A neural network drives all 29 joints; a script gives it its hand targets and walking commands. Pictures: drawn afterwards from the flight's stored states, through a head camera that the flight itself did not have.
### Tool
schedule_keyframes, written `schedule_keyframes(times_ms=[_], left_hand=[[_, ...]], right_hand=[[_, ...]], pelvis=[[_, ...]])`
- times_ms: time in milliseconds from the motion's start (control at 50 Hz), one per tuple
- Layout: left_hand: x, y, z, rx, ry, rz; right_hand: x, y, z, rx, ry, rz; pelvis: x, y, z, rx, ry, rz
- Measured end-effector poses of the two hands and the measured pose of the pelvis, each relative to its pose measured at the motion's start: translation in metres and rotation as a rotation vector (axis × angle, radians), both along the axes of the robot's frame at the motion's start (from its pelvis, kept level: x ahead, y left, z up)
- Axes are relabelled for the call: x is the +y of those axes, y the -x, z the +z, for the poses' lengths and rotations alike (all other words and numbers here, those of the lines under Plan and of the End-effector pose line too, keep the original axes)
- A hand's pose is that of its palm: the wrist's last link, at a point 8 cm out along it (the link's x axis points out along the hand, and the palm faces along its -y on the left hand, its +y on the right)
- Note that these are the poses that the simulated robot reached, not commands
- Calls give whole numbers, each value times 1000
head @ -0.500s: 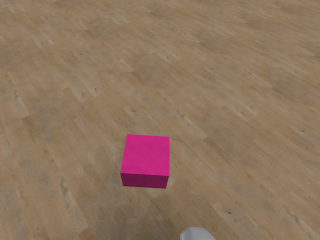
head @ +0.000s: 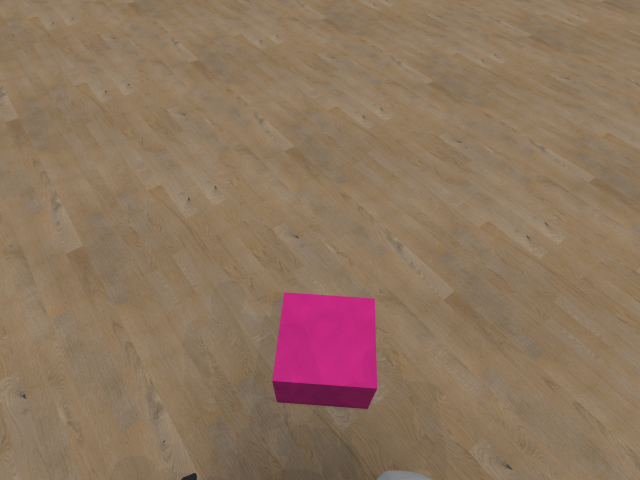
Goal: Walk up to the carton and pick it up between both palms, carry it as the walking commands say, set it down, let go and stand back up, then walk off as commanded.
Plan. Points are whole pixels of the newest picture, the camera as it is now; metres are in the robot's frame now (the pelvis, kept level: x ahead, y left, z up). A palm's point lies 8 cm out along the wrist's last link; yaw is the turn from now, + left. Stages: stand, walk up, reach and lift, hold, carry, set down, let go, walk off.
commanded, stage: walk up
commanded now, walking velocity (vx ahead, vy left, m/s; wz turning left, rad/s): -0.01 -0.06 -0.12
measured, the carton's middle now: (325, 350) +0.51 -0.04 -0.66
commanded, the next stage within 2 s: none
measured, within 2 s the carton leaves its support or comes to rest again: neither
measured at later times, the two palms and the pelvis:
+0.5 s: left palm out of the picture +0.14 +0.19 -0.12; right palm out of the picture +0.03 -0.31 -0.15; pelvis +0.01 -0.04 +0.00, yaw -5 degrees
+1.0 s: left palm out of the picture +0.03 +0.28 -0.14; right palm out of the picture -0.01 -0.22 -0.09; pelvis -0.06 +0.03 +0.01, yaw -6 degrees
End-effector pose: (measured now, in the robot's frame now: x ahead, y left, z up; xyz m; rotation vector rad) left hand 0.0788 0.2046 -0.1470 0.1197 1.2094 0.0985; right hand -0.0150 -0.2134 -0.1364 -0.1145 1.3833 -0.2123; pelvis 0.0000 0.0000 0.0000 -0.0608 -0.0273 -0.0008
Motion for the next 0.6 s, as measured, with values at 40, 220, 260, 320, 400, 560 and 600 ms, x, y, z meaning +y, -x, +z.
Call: schedule_keyframes(times_ms=[40, 220, 260, 320, 400, 560, 600], left_hand=[[14, 16, -5, 53, -14, 30], [55, 8, 2, 149, -83, 19], [49, -10, 6, 106, -76, 10], [32, -38, 10, 47, -70, -17], [5, -63, 10, -7, -93, -82], [-6, -48, 37, -61, -173, -79], [1, -36, 40, -49, -189, -73]], right_hand=[[-4, -32, 5, -65, 34, 43], [-50, -77, 41, -164, 195, 25], [-59, -71, 42, -140, 195, 25], [-68, -61, 33, -114, 165, 0], [-85, -47, 6, -82, 109, -48], [-88, -59, -9, -55, 27, -5], [-85, -67, -7, -82, 19, 2]], pelvis=[[4, -5, 0, -8, -13, -16], [-5, -17, 10, 34, 12, -81], [-10, -18, 11, 39, 11, -84], [-19, -19, 9, 39, -4, -96], [-38, -20, -4, 31, -41, -116], [-43, -3, 2, 33, -79, -78], [-41, 1, 5, 39, -87, -81]])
